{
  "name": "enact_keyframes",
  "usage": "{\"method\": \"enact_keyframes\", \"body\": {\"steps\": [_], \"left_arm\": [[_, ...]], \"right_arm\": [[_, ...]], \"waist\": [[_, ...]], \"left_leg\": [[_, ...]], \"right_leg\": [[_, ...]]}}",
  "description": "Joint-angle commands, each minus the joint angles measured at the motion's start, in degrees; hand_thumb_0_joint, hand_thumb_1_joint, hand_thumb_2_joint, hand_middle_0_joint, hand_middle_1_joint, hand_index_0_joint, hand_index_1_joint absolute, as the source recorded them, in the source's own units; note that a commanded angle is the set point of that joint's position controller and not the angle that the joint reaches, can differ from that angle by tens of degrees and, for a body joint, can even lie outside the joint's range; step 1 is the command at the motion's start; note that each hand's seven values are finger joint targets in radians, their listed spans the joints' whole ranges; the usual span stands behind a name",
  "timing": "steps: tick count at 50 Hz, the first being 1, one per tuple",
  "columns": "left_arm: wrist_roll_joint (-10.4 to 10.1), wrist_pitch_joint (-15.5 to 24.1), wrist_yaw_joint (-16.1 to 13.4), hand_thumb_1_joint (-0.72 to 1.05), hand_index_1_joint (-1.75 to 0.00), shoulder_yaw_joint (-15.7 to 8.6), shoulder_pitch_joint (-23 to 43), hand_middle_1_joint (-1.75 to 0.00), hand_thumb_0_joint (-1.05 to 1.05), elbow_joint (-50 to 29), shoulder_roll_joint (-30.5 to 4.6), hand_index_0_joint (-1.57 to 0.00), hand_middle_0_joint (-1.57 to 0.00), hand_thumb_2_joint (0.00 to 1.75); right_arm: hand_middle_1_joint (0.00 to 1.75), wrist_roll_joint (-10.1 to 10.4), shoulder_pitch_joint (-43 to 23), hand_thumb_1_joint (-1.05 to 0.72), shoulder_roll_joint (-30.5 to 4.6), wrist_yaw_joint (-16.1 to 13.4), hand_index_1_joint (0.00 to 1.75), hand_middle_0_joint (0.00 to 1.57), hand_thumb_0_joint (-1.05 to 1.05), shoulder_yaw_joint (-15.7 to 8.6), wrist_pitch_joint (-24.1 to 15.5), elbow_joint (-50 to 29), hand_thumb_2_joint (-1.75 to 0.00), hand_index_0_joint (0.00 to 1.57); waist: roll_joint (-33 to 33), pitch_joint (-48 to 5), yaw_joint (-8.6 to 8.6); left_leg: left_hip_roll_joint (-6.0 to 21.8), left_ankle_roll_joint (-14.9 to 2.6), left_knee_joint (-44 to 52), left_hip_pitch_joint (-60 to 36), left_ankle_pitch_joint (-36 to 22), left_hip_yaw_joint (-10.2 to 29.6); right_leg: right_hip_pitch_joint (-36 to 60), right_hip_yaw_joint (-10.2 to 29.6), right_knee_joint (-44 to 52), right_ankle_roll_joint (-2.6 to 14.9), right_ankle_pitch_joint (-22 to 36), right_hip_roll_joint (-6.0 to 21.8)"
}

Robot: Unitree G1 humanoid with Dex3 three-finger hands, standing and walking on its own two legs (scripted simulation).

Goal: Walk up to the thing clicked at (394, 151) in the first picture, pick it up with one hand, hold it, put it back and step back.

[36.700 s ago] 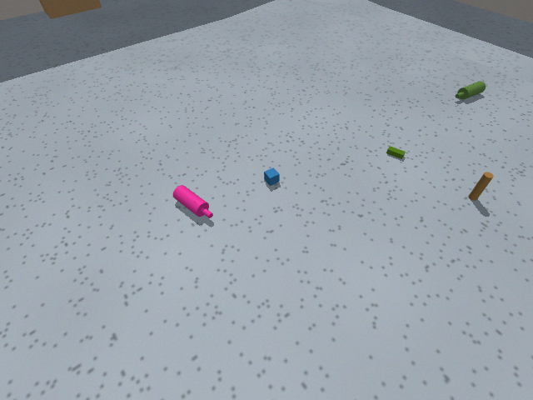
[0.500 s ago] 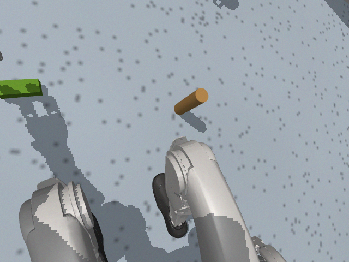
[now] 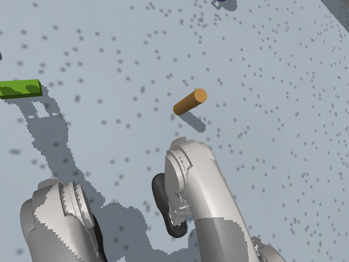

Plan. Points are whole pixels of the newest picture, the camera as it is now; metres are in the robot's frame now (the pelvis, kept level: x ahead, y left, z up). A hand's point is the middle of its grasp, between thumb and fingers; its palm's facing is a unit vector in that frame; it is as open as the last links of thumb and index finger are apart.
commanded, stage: rise first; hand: left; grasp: from above
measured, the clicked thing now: (20, 89) +0.56 +0.24 -0.31
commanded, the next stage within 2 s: approach in 0.14 s
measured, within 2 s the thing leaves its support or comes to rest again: neither
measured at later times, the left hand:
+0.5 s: hand out of the picture +0.53 +0.25 -0.17, palm faces -0.42 +0.00 -0.91, open 13.3 cm
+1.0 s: hand out of the picture +0.53 +0.26 -0.19, palm faces -0.53 -0.04 -0.85, open 13.4 cm
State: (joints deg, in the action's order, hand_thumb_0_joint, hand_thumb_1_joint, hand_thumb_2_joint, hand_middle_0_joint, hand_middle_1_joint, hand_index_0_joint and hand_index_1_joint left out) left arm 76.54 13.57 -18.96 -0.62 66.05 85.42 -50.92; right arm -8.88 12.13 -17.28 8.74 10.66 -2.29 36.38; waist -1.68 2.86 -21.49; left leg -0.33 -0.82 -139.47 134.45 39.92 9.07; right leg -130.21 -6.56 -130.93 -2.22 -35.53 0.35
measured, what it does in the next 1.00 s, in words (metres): stands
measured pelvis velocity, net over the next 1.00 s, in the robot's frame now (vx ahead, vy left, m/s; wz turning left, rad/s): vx -0.01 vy -0.01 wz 0.00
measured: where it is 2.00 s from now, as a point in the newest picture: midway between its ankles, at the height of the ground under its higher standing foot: (136, 236)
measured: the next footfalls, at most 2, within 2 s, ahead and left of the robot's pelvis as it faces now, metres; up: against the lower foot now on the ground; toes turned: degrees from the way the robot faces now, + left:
none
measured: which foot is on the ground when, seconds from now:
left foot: down 0.00-1.00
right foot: down 0.00-1.00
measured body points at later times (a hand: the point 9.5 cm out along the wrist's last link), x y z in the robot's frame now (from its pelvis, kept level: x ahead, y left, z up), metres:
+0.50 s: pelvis +0.00 +0.00 +0.00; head +0.27 +0.09 +0.35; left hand +0.55 +0.24 -0.12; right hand +0.01 -0.27 -0.07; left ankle +0.07 +0.12 -0.29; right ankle +0.12 -0.12 -0.29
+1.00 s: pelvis -0.01 -0.01 -0.01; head +0.28 +0.07 +0.33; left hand +0.55 +0.26 -0.14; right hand -0.01 -0.27 -0.08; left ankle +0.07 +0.12 -0.29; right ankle +0.12 -0.12 -0.29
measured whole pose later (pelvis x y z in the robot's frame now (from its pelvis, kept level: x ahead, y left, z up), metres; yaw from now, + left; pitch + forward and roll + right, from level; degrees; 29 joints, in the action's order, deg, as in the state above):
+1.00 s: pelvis -0.01 -0.01 -0.01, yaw +0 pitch +32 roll -10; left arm 70.8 10.1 -9.5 1.2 69.9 82.9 -53.3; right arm -9.1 12.6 -19.2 6.0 14.3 0.9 32.3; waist -2.6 7.8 -22.7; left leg 0.0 -0.1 -139.8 135.0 38.0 9.5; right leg -131.5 -6.8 -131.2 -1.7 -33.0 -0.2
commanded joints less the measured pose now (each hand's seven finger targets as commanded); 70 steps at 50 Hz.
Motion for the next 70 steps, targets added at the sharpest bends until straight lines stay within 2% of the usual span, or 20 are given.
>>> {"method": "enact_keyframes", "body": {"steps": [1, 9, 12, 15, 18, 20, 24, 31, 38, 42, 44, 45, 48, 50, 53, 56, 61, 63, 67, 70], "left_arm": [[-0.68, 0.13, -1.81, -0.34, -0.86, -1.21, 18.91, -0.87, 0.0, -8.93, -11.77, -0.22, -0.21, 0.85], [-1.23, 0.15, -1.1, -0.36, -0.85, -0.77, 18.66, -0.85, 0.0, -8.11, -10.55, -0.21, -0.21, 0.87], [-1.12, 0.44, -0.84, -0.42, -0.85, -2.18, 19.54, -0.82, 0.0, -10.72, -12.97, -0.19, -0.22, 0.93], [-1.74, 0.44, -0.2, -0.38, -0.94, 1.17, 19.18, -0.97, 0.0, -9.63, -7.19, -0.18, -0.16, 0.87], [-1.95, 0.92, -0.73, -0.41, -0.96, 1.34, 26.88, -0.98, 0.0, -15.67, -8.14, -0.17, -0.15, 0.9], [-2.35, 0.31, -1.36, -0.4, -0.96, 2.97, 27.67, -0.98, 0.0, -14.17, -4.32, -0.16, -0.14, 0.9], [-1.25, -1.64, -2.76, -0.42, -0.98, 4.77, 30.83, -1.0, 0.0, -9.51, -3.98, -0.15, -0.13, 0.92], [1.1, -7.35, -4.24, -0.42, -0.98, 2.94, 30.05, -1.0, 0.0, -1.66, -7.85, -0.17, -0.16, 0.95], [-2.39, -10.96, 0.23, -0.43, -0.98, 0.09, 22.21, -0.99, 0.0, -3.43, -14.15, -0.16, -0.15, 0.95], [-5.28, -9.08, 4.31, -0.41, -0.97, -2.94, 19.14, -0.99, 0.0, -4.25, -15.73, -0.17, -0.15, 0.91], [-5.99, -6.28, 6.16, -0.42, -0.98, -1.97, 22.33, -1.0, 0.0, -9.15, -14.87, -0.17, -0.15, 0.91], [-6.44, -4.76, 6.9, -0.43, -0.99, 1.08, 25.89, -1.01, 0.0, -12.32, -11.54, -0.16, -0.14, 0.9], [-7.15, -0.32, 7.42, -0.46, -1.02, 0.77, 29.18, -1.05, 0.0, -16.56, -12.91, -0.14, -0.11, 0.91], [-6.52, 1.83, 6.97, -0.47, -1.03, 4.53, 31.28, -1.05, 0.0, -18.08, -8.97, -0.13, -0.1, 0.94], [-4.92, 2.29, 4.39, -0.48, -1.05, 6.08, 32.51, -1.06, 0.0, -19.21, -7.24, -0.12, -0.11, 1.01], [-2.22, 0.21, 1.09, -0.46, -1.07, 4.64, 32.92, -1.08, 0.0, -16.71, -9.92, -0.12, -0.11, 1.08], [-0.1, -4.09, -1.82, -0.44, -1.04, 7.04, 28.05, -1.06, 0.0, -3.58, -5.0, -0.12, -0.1, 1.02], [-0.22, -5.55, -1.9, -0.44, -1.02, 6.32, 26.4, -1.06, 0.0, -1.18, -6.01, -0.12, -0.09, 0.98], [-1.16, -7.05, -1.31, -0.46, -1.03, 3.02, 26.79, -1.06, 0.0, -2.57, -10.79, -0.11, -0.07, 0.95], [-1.7, -6.89, -0.38, -0.51, -1.01, 2.22, 25.24, -1.02, 0.0, -0.86, -10.56, -0.08, -0.08, 1.01]], "right_arm": [[0.3, 0.28, 14.11, -0.91, -16.41, -0.72, 0.3, 0.2, 0.0, -5.38, 0.87, 0.96, -0.9, 0.2], [0.3, 0.17, 14.02, -0.9, -16.58, -0.83, 0.3, 0.2, 0.0, -5.24, 0.75, 0.56, -0.9, 0.2], [0.3, 0.01, 14.4, -0.91, -16.77, -0.82, 0.3, 0.2, 0.0, -5.62, 0.68, 0.68, -0.9, 0.2], [0.3, 0.08, 14.32, -0.91, -16.29, -0.77, 0.3, 0.2, 0.0, -5.65, 0.79, 1.05, -0.9, 0.2], [0.3, 0.04, 15.67, -0.91, -16.49, -1.05, 0.3, 0.2, 0.0, -5.82, 0.7, 1.97, -0.9, 0.2], [0.3, -0.17, 16.19, -0.91, -16.24, -1.03, 0.3, 0.2, 0.0, -5.89, 0.36, 2.04, -0.9, 0.2], [0.3, -0.16, 15.47, -0.91, -16.08, -1.49, 0.3, 0.2, 0.0, -5.06, 0.24, 2.48, -0.9, 0.2], [0.3, 0.33, 14.95, -0.91, -16.69, -1.72, 0.3, 0.2, 0.0, -3.21, 0.54, 0.04, -0.9, 0.2], [0.3, 1.68, 12.28, -0.91, -17.23, -2.38, 0.3, 0.2, 0.0, -1.89, 2.18, -3.33, -0.9, 0.2], [0.3, 1.02, 12.95, -0.91, -18.8, -3.12, 0.3, 0.2, 0.0, -2.09, 3.65, -4.83, -0.9, 0.2], [0.3, 0.53, 12.98, -0.91, -18.62, -3.48, 0.3, 0.2, 0.0, -2.06, 4.09, -4.79, -0.9, 0.2], [0.3, 0.41, 13.19, -0.91, -17.83, -3.51, 0.3, 0.2, 0.0, -1.65, 3.84, -4.28, -0.9, 0.2], [0.3, -0.42, 15.77, -0.92, -18.93, -4.0, 0.3, 0.2, 0.0, -2.26, 3.91, -2.56, -0.9, 0.2], [0.3, -0.92, 15.62, -0.92, -18.93, -4.29, 0.3, 0.2, 0.0, -2.35, 3.71, -1.34, -0.9, 0.2], [0.3, -1.17, 14.79, -0.92, -18.67, -4.32, 0.3, 0.2, 0.0, -3.01, 3.54, -0.4, -0.9, 0.2], [0.3, -1.01, 14.83, -0.91, -18.65, -3.85, 0.3, 0.2, 0.0, -3.18, 3.39, 0.27, -0.9, 0.2], [0.3, -0.57, 13.61, -0.9, -17.44, -2.85, 0.3, 0.2, 0.0, -1.73, 3.14, 0.11, -0.89, 0.2], [0.3, -0.52, 13.4, -0.9, -18.29, -2.78, 0.3, 0.2, 0.0, -1.75, 2.67, -0.83, -0.89, 0.2], [0.3, -0.24, 13.27, -0.9, -18.8, -2.59, 0.3, 0.2, 0.0, -1.2, 2.68, -2.47, -0.9, 0.2], [0.3, -0.35, 12.89, -0.9, -19.51, -2.57, 0.3, 0.2, 0.0, -0.62, 2.63, -4.12, -0.9, 0.2]], "waist": [[25.97, -40.22, -1.84], [22.28, -37.21, -2.57], [24.02, -39.13, -1.79], [23.48, -38.92, -2.72], [25.64, -42.12, -4.02], [25.77, -40.13, -5.54], [27.5, -39.96, -5.9], [27.74, -39.1, -5.88], [21.43, -41.02, -3.13], [14.56, -35.37, -5.0], [16.17, -37.47, -5.57], [18.91, -38.46, -5.85], [21.84, -39.29, -7.07], [23.92, -39.82, -7.27], [29.18, -40.76, -6.51], [32.94, -42.49, -5.33], [28.29, -34.44, -7.45], [25.51, -31.35, -7.69], [25.86, -35.55, -6.83], [23.66, -33.84, -8.17]], "left_leg": [[0.31, -0.05, 15.24, -32.16, -13.29, -3.65], [0.06, -0.6, 14.85, -28.17, -9.93, -4.08], [0.17, -0.37, 14.82, -29.68, -10.79, -4.2], [0.17, -0.3, 14.97, -30.02, -10.72, -3.99], [0.46, -0.13, 14.52, -32.56, -12.76, -3.66], [0.46, 0.02, 14.59, -33.31, -13.26, -3.48], [0.32, -0.09, 15.09, -31.79, -11.1, -3.88], [0.27, -0.34, 15.36, -30.6, -13.76, -4.37], [0.2, -1.87, 13.93, -23.43, -13.98, -5.8], [-0.06, -2.22, 12.31, -16.66, -11.2, -5.54], [0.12, -1.77, 11.53, -18.57, -10.54, -5.22], [0.14, -1.21, 11.47, -20.71, -10.55, -4.97], [0.65, -0.18, 10.66, -25.44, -10.53, -3.77], [0.37, 0.19, 10.72, -27.75, -9.11, -3.81], [0.54, 1.05, 12.93, -34.16, -9.76, -3.21], [0.62, 1.25, 14.18, -37.72, -14.25, -3.03], [0.77, 0.29, 14.43, -31.98, -16.33, -2.59], [0.54, 0.03, 14.08, -29.19, -15.57, -2.71], [0.7, 0.01, 14.78, -29.77, -16.34, -2.62], [0.68, -0.28, 13.86, -26.82, -14.82, -2.78]], "right_leg": [[21.04, -4.94, 11.07, 4.36, 12.68, -2.66], [20.55, -4.88, 12.39, 4.27, 9.9, -2.67], [21.28, -4.79, 11.85, 4.41, 10.4, -2.74], [20.4, -4.95, 12.15, 4.39, 10.69, -2.67], [20.68, -5.25, 11.69, 4.31, 12.8, -2.78], [19.34, -5.39, 11.67, 4.21, 13.42, -2.52], [19.08, -5.19, 11.42, 4.31, 12.63, -2.89], [20.09, -4.61, 11.01, 4.45, 14.74, -2.72], [28.67, -2.91, 12.09, 3.95, 14.82, -3.25], [30.13, -2.79, 13.63, 4.02, 11.67, -2.9], [29.99, -2.98, 13.94, 4.15, 10.39, -3.01], [28.44, -3.24, 13.93, 4.49, 9.98, -3.14], [26.71, -4.43, 13.77, 4.69, 9.37, -3.32], [25.03, -5.09, 14.04, 4.77, 8.17, -3.14], [21.96, -6.12, 12.98, 4.85, 8.92, -3.04], [20.37, -6.32, 11.54, 4.93, 12.87, -2.9], [17.25, -6.66, 10.68, 4.55, 15.83, -3.18], [17.24, -6.37, 11.29, 4.52, 15.41, -2.81], [21.11, -6.02, 10.92, 4.7, 15.37, -3.01], [22.38, -5.9, 11.47, 4.74, 13.82, -2.94]]}}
